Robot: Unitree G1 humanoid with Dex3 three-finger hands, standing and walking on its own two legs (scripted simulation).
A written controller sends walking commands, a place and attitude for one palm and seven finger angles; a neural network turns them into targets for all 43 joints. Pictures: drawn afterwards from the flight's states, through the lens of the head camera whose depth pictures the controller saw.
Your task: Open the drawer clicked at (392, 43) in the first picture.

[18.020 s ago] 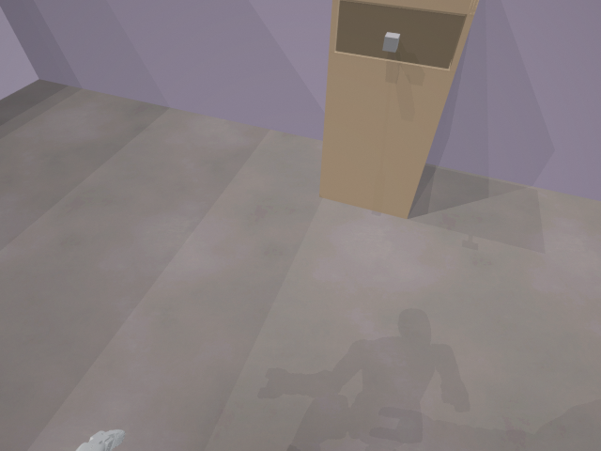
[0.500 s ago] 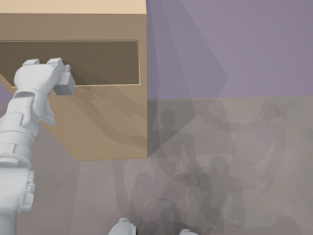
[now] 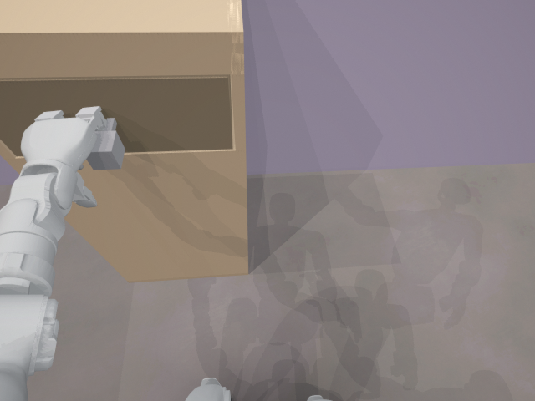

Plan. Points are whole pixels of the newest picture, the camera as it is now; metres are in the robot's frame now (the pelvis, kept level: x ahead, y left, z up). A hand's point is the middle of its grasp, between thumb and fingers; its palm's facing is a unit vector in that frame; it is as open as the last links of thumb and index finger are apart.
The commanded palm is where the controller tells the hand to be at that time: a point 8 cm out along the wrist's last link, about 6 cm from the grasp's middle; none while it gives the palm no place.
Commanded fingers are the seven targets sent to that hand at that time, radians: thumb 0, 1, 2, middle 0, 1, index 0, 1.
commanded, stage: close the thumb around the handle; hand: left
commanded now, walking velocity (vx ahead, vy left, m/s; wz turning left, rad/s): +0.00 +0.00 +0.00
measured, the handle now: (107, 140) +0.50 +0.25 +0.07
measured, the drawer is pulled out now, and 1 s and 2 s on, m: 0.00 0.01 0.09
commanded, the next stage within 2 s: pull the drawer open in 0.44 s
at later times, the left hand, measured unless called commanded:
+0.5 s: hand (79, 165) +0.46 +0.29 +0.05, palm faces -0.08 -0.03 -1.00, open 5.1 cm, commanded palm +0.45 +0.27 +0.10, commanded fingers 0.00 0.90 0.90 -0.40 -1.35 -0.40 -1.35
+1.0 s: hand (77, 173) +0.45 +0.28 +0.05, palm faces -0.06 -0.06 -1.00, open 5.0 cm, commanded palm +0.41 +0.28 +0.10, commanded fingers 0.00 0.90 0.90 -0.40 -1.35 -0.40 -1.35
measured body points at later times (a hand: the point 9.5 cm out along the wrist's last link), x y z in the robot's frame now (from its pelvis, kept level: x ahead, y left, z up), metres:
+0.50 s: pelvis +0.00 +0.00 +0.00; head +0.09 +0.01 +0.44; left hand +0.46 +0.28 +0.11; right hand +0.02 -0.28 -0.12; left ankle +0.03 +0.11 -0.70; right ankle -0.04 -0.14 -0.70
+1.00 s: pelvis +0.02 +0.00 +0.01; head +0.10 +0.00 +0.45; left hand +0.45 +0.28 +0.11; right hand +0.06 -0.27 -0.12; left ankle +0.03 +0.11 -0.70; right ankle -0.04 -0.14 -0.70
